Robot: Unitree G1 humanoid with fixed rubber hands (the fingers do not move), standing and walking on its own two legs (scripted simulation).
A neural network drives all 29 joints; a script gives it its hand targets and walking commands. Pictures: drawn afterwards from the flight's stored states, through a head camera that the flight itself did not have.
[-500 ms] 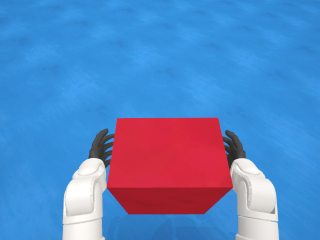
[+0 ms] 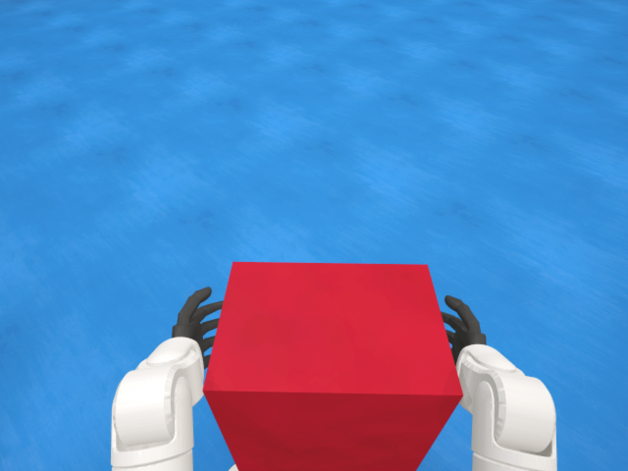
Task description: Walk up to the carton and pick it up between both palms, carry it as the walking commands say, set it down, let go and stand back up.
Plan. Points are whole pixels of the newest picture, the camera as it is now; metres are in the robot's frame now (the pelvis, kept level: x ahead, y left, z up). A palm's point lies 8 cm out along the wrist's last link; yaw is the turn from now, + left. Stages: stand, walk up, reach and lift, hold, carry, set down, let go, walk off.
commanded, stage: carry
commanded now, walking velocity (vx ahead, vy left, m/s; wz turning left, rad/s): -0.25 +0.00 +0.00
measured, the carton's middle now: (327, 383) +0.24 -0.01 +0.00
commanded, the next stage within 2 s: none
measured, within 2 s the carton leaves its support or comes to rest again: neither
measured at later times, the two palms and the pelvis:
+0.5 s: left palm out of the picture +0.04 +0.24 +0.07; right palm out of the picture +0.07 -0.08 +0.08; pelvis -0.19 +0.05 +0.01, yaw +3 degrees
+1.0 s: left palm out of the picture -0.16 +0.15 +0.10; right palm out of the picture -0.17 -0.17 +0.08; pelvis -0.40 +0.00 +0.01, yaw +2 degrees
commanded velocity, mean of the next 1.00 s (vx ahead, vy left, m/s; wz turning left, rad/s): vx -0.19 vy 0.00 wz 0.00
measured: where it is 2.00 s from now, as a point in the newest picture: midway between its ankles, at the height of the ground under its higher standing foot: outside the picture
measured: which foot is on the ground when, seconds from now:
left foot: up 0.00-0.32, down 0.34-0.80, up 0.82-1.00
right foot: down 0.00-0.36, up 0.38-0.78, down 0.80-1.00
